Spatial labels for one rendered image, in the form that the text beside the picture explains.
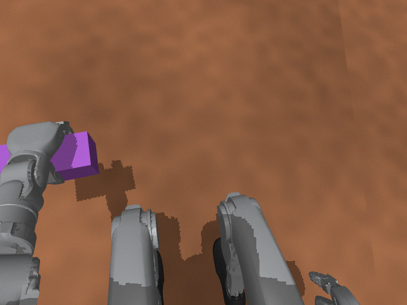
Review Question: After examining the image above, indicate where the left robot hand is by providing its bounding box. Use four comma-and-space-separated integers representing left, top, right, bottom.
6, 121, 74, 185

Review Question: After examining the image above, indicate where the right robot foot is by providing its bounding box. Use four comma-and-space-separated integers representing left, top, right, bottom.
213, 238, 245, 305

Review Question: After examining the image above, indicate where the right robot hand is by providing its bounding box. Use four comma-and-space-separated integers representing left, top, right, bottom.
309, 271, 360, 305

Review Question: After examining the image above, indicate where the carton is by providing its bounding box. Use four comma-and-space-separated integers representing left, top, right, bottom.
0, 132, 99, 181

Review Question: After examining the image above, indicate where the left robot arm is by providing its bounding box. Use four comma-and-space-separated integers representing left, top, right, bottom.
0, 150, 51, 305

